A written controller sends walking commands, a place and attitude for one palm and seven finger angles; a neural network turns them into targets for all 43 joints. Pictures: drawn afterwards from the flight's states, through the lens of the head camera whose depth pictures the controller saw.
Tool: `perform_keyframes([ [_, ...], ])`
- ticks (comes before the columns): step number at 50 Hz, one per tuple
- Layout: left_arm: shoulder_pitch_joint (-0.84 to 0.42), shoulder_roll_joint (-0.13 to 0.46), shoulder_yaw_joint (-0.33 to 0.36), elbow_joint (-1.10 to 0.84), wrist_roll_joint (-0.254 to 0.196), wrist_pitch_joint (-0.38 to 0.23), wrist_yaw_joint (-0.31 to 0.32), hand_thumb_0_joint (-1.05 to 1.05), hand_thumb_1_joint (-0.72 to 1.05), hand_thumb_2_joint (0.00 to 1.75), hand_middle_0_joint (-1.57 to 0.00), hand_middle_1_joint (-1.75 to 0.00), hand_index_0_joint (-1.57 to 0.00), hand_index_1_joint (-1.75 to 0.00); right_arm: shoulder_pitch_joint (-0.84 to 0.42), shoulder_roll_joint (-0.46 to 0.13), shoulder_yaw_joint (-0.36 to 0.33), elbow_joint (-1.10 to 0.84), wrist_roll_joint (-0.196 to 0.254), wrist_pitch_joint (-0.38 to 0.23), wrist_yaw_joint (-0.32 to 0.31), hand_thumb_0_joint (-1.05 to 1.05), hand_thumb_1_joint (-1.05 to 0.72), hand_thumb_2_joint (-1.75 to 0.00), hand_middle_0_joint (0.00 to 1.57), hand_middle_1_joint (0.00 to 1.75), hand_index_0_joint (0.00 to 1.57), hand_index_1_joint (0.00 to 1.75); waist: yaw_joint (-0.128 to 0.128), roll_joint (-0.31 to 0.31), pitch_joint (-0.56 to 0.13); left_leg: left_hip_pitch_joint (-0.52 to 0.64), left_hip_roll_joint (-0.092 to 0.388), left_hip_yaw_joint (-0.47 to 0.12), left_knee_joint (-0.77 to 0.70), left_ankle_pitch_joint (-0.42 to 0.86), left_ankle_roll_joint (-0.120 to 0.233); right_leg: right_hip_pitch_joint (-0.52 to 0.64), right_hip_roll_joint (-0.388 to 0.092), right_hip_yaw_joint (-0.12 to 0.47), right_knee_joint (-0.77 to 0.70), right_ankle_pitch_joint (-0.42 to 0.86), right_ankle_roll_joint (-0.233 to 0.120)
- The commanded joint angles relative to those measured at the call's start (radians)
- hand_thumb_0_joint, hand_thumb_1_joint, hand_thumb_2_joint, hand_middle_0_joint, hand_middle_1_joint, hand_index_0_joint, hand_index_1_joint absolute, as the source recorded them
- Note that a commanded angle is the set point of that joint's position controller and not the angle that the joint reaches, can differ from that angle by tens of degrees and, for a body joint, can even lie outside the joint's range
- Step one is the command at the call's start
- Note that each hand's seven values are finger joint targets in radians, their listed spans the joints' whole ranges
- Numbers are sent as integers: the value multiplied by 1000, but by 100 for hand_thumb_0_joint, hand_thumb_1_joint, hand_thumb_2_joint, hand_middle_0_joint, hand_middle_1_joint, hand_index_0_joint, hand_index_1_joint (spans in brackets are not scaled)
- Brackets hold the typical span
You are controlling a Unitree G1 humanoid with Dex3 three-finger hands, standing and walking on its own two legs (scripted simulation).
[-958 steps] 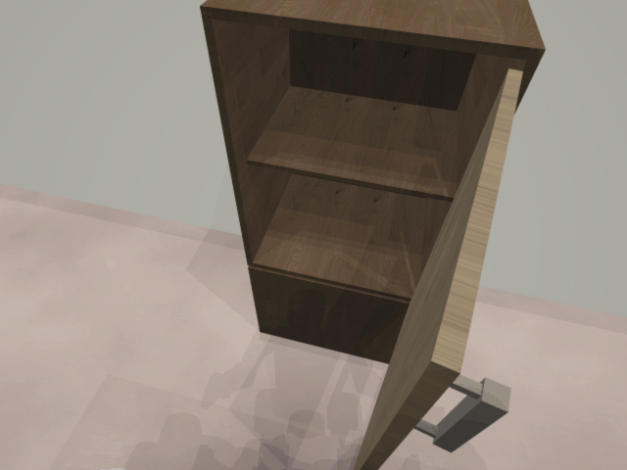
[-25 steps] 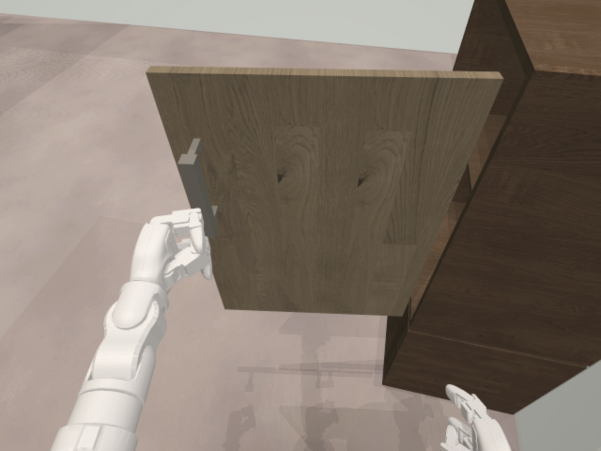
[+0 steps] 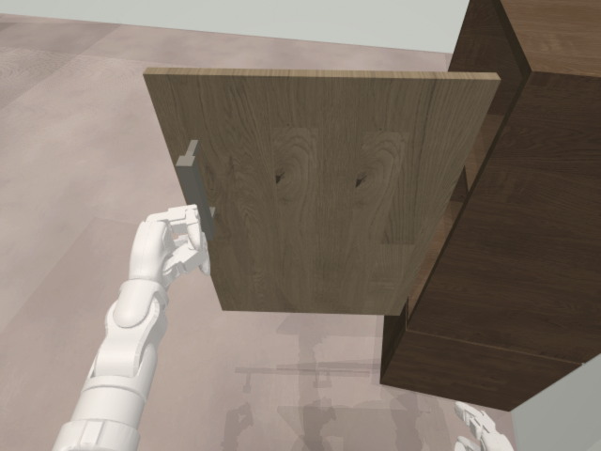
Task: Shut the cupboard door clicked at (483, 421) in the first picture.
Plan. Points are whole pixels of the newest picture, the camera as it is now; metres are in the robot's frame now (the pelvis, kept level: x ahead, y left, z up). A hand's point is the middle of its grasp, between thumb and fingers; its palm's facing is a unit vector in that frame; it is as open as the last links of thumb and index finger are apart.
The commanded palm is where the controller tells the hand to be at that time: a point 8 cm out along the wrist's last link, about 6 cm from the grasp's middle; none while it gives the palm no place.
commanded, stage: push the door shut along its arc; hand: left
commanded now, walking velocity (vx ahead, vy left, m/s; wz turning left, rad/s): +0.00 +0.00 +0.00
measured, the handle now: (200, 192) +0.46 +0.17 +0.10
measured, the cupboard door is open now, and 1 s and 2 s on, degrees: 100 90 78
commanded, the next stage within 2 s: pull the fist back off the door in 1.98 s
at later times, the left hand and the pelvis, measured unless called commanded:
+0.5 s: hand (215, 221) +0.40 +0.14 +0.10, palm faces -0.08 -1.00 -0.03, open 3.2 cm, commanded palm +0.38 +0.18 +0.10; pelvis +0.00 +0.00 +0.00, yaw +0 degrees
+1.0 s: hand (240, 191) +0.45 +0.11 +0.10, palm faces -0.22 -0.97 -0.04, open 3.2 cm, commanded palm +0.45 +0.16 +0.10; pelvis -0.01 +0.00 -0.01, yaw +0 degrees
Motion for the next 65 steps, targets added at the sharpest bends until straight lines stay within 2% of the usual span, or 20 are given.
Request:
perform_keyframes([
  [1,-380,125,50,-180,-6,-68,0,0,90,90,-130,-150,-130,-150,-79,-115,-45,-142,0,-54,-15,0,-90,-90,20,30,20,30,-15,-35,-219,184,52,-51,-82,183,-23,-19,-47,26,-106,244,33],
  [3,-387,112,41,-177,-3,-66,4,0,90,90,-130,-150,-130,-150,-80,-114,-42,-147,-1,-50,-13,0,-90,-90,20,30,20,30,-15,-34,-228,189,50,-49,-84,182,-19,-14,-49,26,-107,241,33],
  [7,-413,169,82,-135,2,-74,1,0,90,90,-130,-150,-130,-150,-75,-120,-42,-139,-3,-43,-14,0,-90,-90,20,30,20,30,-15,-56,-229,179,51,-48,-78,192,-19,-4,-49,32,-107,257,34],
  [9,-487,129,38,-142,0,-86,-14,0,90,90,-130,-150,-130,-150,-76,-114,-39,-143,-2,-44,-11,0,-90,-90,20,30,20,30,-27,-24,-237,193,49,-47,-74,206,-20,-14,-49,31,-97,274,32],
  [10,-501,151,53,-123,1,-90,-21,0,90,90,-130,-150,-130,-150,-73,-117,-41,-137,0,-43,-12,0,-90,-90,20,30,20,30,-26,-6,-245,200,51,-51,-73,199,-23,-25,-48,29,-95,258,29],
  [15,-576,126,29,-7,-7,-88,-52,0,90,90,-130,-150,-130,-150,-52,-121,-41,-124,2,-37,-11,0,-90,-90,20,30,20,30,-38,-10,-243,210,51,-63,-70,211,-25,-54,-45,21,-91,257,26],
  [18,-645,169,59,86,-4,-88,-63,0,90,90,-130,-150,-130,-150,-28,-131,-42,-113,-1,-27,-11,0,-90,-90,20,30,20,30,-49,-68,-236,172,45,-62,-67,183,-17,-52,-46,29,-96,244,31],
  [21,-676,200,90,113,-5,-107,-83,0,90,90,-130,-150,-130,-150,-9,-134,-47,-112,-3,-22,-7,0,-90,-90,20,30,20,30,-39,-46,-296,184,42,-57,-55,234,-19,-24,-48,33,-79,301,28],
  [26,-755,180,55,163,-4,-136,-125,0,90,90,-130,-150,-130,-150,24,-140,-54,-100,-2,-16,-1,0,-90,-90,20,30,20,30,-58,10,-318,222,45,-64,-39,293,-23,-65,-43,25,-62,332,23],
  [31,-881,194,60,260,-8,-154,-145,0,90,90,-130,-150,-130,-150,57,-149,-59,-77,-3,-12,0,0,-90,-90,20,30,20,30,-88,-30,-289,202,45,-67,-34,249,-17,-115,-36,23,-67,289,27],
  [33,-899,246,98,276,-1,-171,-148,0,90,90,-130,-150,-130,-150,72,-156,-61,-74,-7,-10,0,0,-90,-90,20,30,20,30,-78,-33,-335,201,42,-69,-32,263,-17,-87,-37,29,-57,305,25],
  [34,-909,203,61,285,0,-176,-157,0,90,90,-130,-150,-130,-150,71,-152,-59,-78,-7,-12,3,0,-90,-90,20,30,20,30,-84,-14,-336,210,42,-67,-32,266,-17,-100,-36,26,-55,303,25],
  [39,-1019,222,71,405,8,-196,-176,0,90,90,-130,-150,-130,-150,104,-160,-62,-52,-10,-9,5,0,-90,-90,20,30,20,30,-110,-11,-324,204,45,-75,-19,234,-17,-164,-30,23,-49,255,24],
  [41,-1063,276,109,454,12,-205,-185,0,90,90,-130,-150,-130,-150,124,-168,-61,-40,-14,-7,5,0,-90,-90,20,30,20,30,-111,-17,-325,169,42,-76,-14,215,-17,-160,-31,28,-43,245,23],
  [45,-1113,254,85,479,19,-226,-211,0,90,90,-130,-150,-130,-150,142,-170,-64,-38,-18,-9,12,0,-90,-90,20,30,20,30,-122,20,-373,198,43,-82,4,250,-19,-186,-28,27,-24,265,21],
  [48,-1123,251,91,525,17,-222,-222,0,90,90,-130,-150,-130,-150,161,-175,-65,-35,-22,-2,15,0,-90,-90,20,30,20,30,-129,-1,-379,191,44,-83,12,275,-16,-195,-25,23,-18,285,21],
  [55,-1185,381,177,614,43,-211,-246,0,90,90,-130,-150,-130,-150,197,-187,-63,-36,-30,16,15,0,-90,-90,20,30,20,30,-137,-43,-375,55,33,-61,35,221,-2,-148,-29,54,-11,304,33],
  [59,-1248,376,161,621,42,-209,-290,0,90,90,-130,-150,-130,-150,213,-192,-65,-36,-31,18,12,0,-90,-90,20,30,20,30,-156,-11,-414,77,34,-65,55,250,-1,-171,-28,54,2,332,32],
  [62,-1272,424,196,644,36,-200,-310,0,90,90,-130,-150,-130,-150,232,-199,-67,-27,-32,23,8,0,-90,-90,20,30,20,30,-159,-10,-425,60,35,-66,69,257,3,-169,-26,56,8,343,32],
  [65,-1314,367,146,631,34,-191,-329,0,90,90,-130,-150,-130,-150,233,-196,-69,-24,-36,20,10,0,-90,-90,20,30,20,30,-174,33,-442,111,38,-78,83,280,-2,-236,-19,38,16,326,28],
])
